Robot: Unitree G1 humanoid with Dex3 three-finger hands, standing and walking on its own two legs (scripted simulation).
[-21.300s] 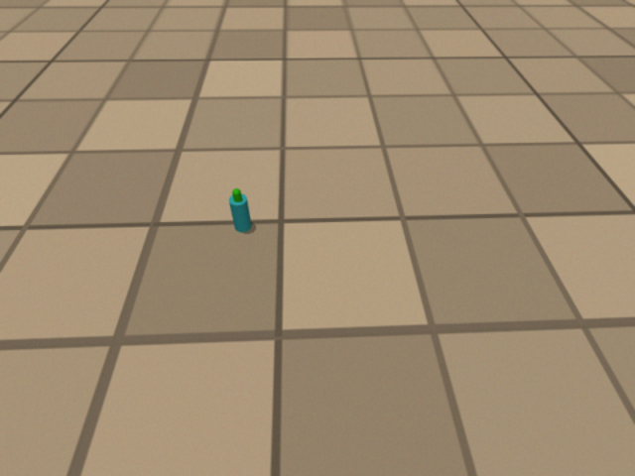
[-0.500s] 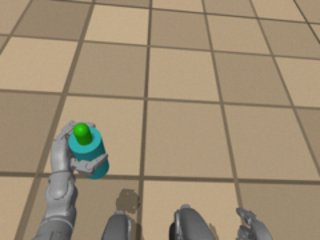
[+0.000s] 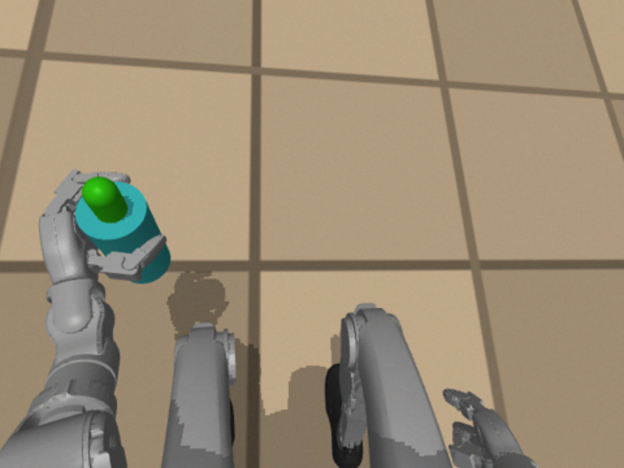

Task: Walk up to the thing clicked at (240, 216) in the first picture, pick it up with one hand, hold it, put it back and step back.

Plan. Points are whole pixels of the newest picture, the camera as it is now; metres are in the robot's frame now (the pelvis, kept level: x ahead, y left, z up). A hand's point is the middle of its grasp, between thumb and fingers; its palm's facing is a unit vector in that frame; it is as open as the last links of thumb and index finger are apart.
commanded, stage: crouch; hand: left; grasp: from the side
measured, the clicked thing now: (125, 230) +0.42 +0.21 -0.08
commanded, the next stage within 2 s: lower in 1.00 s
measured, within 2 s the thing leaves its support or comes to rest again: neither
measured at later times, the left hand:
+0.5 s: hand (140, 242) +0.44 +0.22 -0.19, palm faces +0.19 -0.98 -0.03, open 10.3 cm
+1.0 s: hand (148, 249) +0.45 +0.22 -0.24, palm faces +0.17 -0.98 -0.04, open 10.3 cm
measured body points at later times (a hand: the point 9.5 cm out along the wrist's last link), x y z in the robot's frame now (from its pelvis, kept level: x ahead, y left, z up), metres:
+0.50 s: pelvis -0.04 +0.01 -0.12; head +0.17 +0.06 +0.27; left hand +0.42 +0.27 -0.18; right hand +0.03 -0.27 -0.23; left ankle +0.06 +0.13 -0.44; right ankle +0.09 -0.13 -0.44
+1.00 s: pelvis -0.03 +0.01 -0.15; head +0.20 +0.09 +0.23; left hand +0.43 +0.27 -0.24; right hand +0.04 -0.28 -0.24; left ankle +0.06 +0.13 -0.44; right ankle +0.09 -0.13 -0.44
